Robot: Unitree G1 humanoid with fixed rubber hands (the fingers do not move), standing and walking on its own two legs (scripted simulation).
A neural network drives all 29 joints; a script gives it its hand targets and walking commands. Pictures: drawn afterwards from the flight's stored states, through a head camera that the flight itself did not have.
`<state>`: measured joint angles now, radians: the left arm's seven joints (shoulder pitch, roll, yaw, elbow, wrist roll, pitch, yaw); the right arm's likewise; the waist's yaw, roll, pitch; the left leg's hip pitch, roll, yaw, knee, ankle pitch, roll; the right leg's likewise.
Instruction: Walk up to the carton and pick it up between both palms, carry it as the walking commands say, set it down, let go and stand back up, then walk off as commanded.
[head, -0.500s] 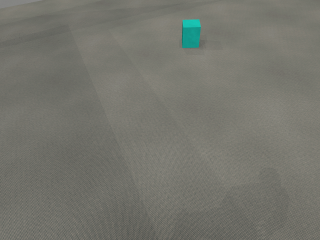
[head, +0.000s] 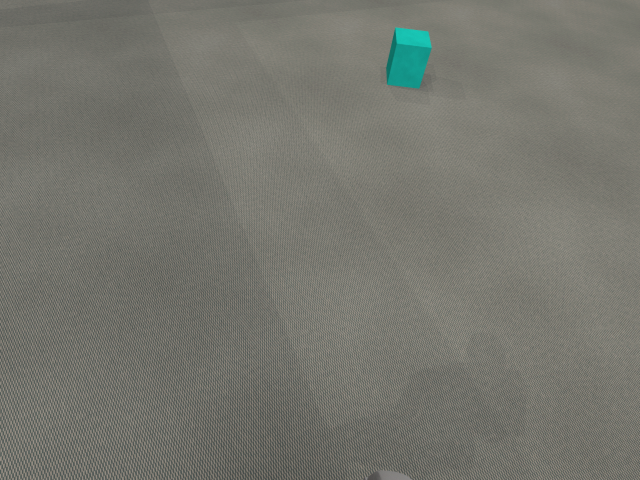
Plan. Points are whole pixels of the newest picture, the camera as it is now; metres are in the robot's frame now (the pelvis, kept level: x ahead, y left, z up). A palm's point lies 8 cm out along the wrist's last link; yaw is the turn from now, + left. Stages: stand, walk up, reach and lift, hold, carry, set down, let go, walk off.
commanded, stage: walk off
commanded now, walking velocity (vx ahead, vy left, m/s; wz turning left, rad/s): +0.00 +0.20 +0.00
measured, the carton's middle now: (407, 58) +2.43 -0.50 -0.65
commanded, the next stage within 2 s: stand in 1.82 s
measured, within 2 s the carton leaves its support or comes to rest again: neither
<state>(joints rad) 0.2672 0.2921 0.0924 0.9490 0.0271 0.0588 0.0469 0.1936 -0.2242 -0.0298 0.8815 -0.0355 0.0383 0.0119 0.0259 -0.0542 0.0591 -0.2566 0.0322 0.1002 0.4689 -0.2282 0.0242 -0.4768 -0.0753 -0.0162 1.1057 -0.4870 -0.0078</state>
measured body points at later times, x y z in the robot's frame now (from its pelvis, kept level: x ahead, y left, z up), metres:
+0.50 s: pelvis -0.01 +0.10 +0.01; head +0.02 +0.07 +0.46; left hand +0.00 +0.37 -0.12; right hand +0.04 -0.16 -0.15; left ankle -0.02 +0.28 -0.66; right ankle -0.02 -0.02 -0.74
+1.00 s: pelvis -0.03 +0.25 -0.01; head +0.00 +0.24 +0.44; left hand +0.05 +0.51 -0.14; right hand +0.03 +0.00 -0.15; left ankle -0.01 +0.32 -0.74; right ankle -0.05 +0.17 -0.72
